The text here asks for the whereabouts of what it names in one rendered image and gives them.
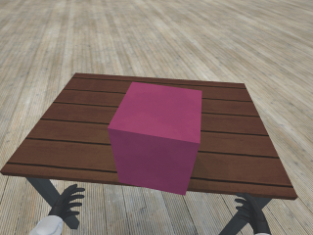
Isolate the robot right hand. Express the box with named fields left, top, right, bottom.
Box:
left=235, top=192, right=272, bottom=235

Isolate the left robot forearm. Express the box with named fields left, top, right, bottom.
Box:
left=29, top=215, right=64, bottom=235

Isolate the table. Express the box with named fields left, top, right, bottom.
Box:
left=0, top=72, right=298, bottom=235

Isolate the carton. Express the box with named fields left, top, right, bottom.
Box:
left=108, top=81, right=202, bottom=196

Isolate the robot left hand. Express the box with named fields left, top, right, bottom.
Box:
left=48, top=184, right=85, bottom=220

